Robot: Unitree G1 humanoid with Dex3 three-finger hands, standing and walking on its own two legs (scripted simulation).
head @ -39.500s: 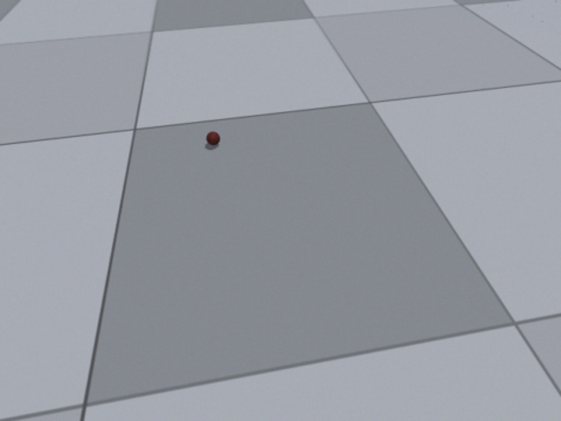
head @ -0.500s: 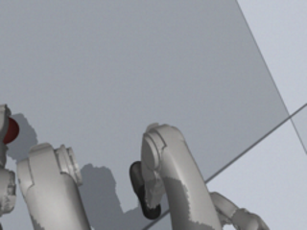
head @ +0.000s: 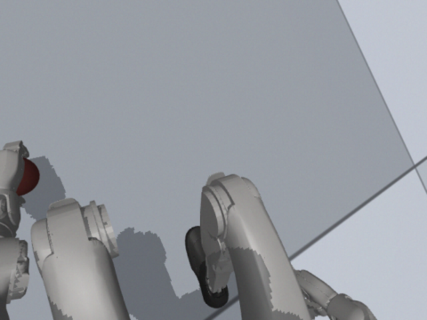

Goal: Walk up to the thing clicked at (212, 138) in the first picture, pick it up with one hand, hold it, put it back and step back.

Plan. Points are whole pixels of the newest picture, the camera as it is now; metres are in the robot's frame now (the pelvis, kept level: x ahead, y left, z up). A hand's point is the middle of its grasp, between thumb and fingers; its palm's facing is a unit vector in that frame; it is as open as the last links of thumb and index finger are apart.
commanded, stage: settle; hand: left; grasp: from above
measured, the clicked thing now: (15, 176) +0.38 +0.30 -0.26
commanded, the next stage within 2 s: lift in 0.56 s
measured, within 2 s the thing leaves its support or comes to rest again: neither
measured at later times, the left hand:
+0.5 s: hand out of the picture +0.36 +0.31 -0.15, palm faces -0.43 -0.14 -0.89, open 10.2 cm
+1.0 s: hand out of the picture +0.34 +0.32 -0.07, palm faces -0.45 -0.14 -0.88, open 10.2 cm
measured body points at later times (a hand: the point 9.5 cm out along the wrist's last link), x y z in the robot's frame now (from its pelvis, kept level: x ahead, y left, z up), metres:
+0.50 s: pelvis -0.01 -0.01 +0.01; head +0.18 +0.07 +0.42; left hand +0.38 +0.32 -0.10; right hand +0.12 -0.26 -0.10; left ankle +0.07 +0.14 -0.27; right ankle +0.10 -0.11 -0.27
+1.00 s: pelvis -0.01 -0.01 +0.07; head +0.18 +0.05 +0.47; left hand +0.36 +0.32 -0.02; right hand +0.11 -0.27 -0.06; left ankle +0.07 +0.14 -0.27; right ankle +0.10 -0.11 -0.27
